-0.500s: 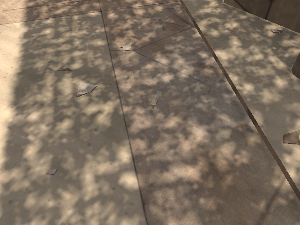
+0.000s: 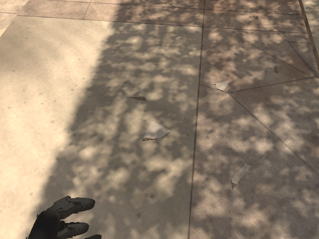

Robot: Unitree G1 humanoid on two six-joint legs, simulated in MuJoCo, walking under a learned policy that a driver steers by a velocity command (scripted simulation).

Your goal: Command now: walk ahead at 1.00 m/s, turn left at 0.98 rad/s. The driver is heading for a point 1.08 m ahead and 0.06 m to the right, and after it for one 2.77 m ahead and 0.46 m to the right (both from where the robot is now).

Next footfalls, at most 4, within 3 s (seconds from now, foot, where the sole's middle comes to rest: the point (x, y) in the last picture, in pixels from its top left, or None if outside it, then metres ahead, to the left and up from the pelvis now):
0.12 right None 0.33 -0.18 -0.77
0.54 left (120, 207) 0.62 0.16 -0.77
0.98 right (149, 124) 1.06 0.00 -0.77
1.40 left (142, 67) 1.51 0.01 -0.77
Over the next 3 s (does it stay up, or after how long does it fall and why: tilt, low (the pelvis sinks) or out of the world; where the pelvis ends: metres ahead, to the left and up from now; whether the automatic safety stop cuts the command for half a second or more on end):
stays up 2.44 -0.28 0.00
